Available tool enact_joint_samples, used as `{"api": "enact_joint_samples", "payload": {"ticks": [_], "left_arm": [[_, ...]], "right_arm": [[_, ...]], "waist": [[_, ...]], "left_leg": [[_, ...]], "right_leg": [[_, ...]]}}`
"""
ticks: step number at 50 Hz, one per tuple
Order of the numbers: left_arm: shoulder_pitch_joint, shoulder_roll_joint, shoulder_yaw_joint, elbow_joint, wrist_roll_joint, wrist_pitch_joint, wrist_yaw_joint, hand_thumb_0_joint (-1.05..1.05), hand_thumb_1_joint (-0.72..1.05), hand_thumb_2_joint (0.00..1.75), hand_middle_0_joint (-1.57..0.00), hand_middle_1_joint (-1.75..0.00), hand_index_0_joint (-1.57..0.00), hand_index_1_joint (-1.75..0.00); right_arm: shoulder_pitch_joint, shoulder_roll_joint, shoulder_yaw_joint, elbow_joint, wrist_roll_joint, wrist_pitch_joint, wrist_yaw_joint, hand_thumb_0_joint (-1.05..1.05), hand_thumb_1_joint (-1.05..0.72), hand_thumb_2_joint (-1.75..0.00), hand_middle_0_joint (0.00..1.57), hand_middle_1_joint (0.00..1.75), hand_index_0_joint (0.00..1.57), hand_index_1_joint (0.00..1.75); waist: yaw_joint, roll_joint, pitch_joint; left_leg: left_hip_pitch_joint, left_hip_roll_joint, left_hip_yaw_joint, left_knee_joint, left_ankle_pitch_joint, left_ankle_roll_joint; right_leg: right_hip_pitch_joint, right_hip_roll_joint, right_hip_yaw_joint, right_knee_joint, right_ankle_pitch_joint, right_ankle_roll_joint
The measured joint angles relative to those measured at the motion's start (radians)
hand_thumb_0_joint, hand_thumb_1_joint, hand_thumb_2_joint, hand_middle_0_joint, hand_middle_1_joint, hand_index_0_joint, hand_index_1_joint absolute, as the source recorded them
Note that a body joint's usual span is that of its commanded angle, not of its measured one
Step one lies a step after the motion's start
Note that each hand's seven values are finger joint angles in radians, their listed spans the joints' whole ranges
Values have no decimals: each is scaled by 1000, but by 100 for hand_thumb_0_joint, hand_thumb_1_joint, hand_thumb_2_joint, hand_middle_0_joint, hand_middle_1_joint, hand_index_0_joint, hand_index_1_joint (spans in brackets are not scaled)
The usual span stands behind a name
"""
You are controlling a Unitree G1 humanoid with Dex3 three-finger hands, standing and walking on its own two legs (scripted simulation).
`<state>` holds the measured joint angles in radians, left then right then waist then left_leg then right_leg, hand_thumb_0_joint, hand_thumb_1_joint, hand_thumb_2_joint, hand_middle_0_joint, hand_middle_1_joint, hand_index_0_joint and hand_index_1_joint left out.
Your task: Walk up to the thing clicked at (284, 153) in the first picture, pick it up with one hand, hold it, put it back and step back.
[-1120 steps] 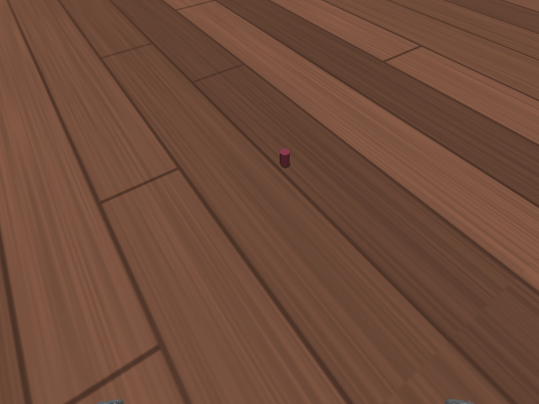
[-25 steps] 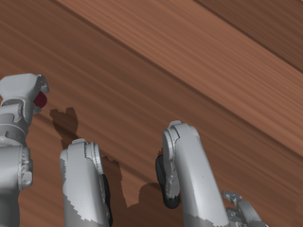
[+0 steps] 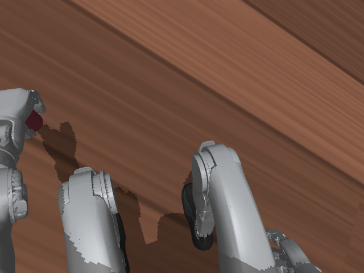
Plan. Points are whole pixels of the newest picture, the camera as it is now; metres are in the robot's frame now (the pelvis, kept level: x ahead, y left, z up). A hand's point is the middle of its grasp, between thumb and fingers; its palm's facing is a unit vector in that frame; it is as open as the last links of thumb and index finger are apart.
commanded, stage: lower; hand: left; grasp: from above
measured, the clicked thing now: (23, 117) +0.47 +0.29 -0.19
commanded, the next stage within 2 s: rest in 0.12 s
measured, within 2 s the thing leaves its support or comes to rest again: rests again in 1.24 s
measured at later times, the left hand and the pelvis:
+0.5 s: hand (33, 125) +0.45 +0.28 -0.23, palm faces -0.48 -0.10 -0.87, open 7.5 cm; pelvis +0.01 +0.00 -0.03, yaw -2 degrees
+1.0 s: hand (38, 127) +0.46 +0.28 -0.26, palm faces -0.47 -0.11 -0.87, open 7.5 cm; pelvis +0.01 +0.01 -0.04, yaw -4 degrees
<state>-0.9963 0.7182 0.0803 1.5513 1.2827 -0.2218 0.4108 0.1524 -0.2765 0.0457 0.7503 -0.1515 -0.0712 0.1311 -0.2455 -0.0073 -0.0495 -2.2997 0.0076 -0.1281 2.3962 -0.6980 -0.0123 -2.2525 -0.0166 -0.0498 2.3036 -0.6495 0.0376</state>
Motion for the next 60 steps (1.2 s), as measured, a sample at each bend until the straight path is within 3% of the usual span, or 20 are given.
{"api": "enact_joint_samples", "payload": {"ticks": [9,21,30,60], "left_arm": [[12,33,29,11,35,-26,53,-1,24,43,-75,-71,-87,-62],[2,63,43,63,31,-9,93,-1,24,43,-75,-71,-87,-62],[4,111,100,103,48,-30,119,-1,25,43,-75,-71,-87,-62],[-2,183,116,189,65,-37,193,-1,25,42,-75,-71,-87,-62]], "right_arm": [[-4,-7,18,-2,-26,-12,13,0,-92,-90,20,30,20,30],[-15,-2,44,6,-56,-32,38,0,-91,-90,20,30,20,30],[-21,-10,66,-5,-84,-49,58,0,-91,-90,20,30,20,30],[-55,-32,120,-9,-134,-103,118,0,-91,-90,20,30,20,30]], "waist": [[-16,-19,27],[-36,-28,54],[-59,-38,85],[-96,-70,139]], "left_leg": [[-28,-2,-17,48,-11,-5],[-54,-1,-31,94,-27,-4],[-68,-4,-52,127,-34,-5],[-67,-3,-85,182,-50,0]], "right_leg": [[-25,4,-11,38,-5,2],[-47,11,-19,72,-12,7],[-52,15,-35,91,-14,11],[-38,28,-58,115,-14,26]]}}
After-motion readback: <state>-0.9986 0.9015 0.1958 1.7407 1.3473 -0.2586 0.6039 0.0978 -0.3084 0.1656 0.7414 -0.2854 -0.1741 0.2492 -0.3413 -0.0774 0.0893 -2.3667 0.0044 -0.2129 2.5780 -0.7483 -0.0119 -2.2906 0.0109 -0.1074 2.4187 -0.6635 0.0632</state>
